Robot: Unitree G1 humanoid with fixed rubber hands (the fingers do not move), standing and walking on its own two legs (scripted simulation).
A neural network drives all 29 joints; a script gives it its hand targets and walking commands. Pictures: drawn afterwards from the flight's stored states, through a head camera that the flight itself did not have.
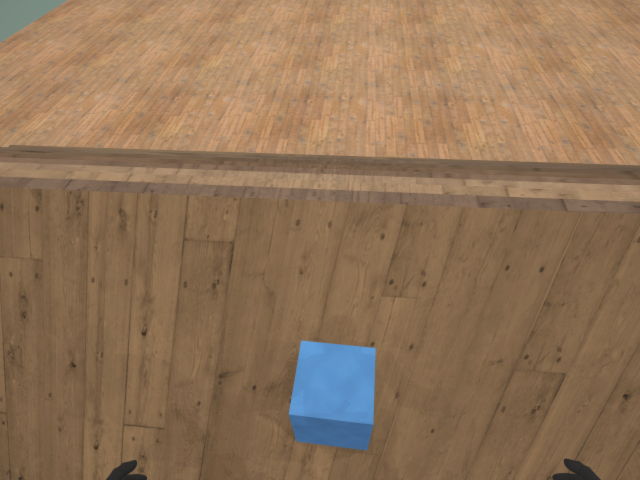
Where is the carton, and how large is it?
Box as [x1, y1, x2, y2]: [289, 341, 375, 449]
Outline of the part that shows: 301,341 289,409 289,417 296,441 367,449 373,420 375,348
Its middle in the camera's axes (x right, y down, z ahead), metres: +0.04 +0.46 +1.10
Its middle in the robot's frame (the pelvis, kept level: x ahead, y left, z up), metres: +0.45 +0.01 -0.66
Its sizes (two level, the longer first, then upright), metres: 0.210 0.200 0.250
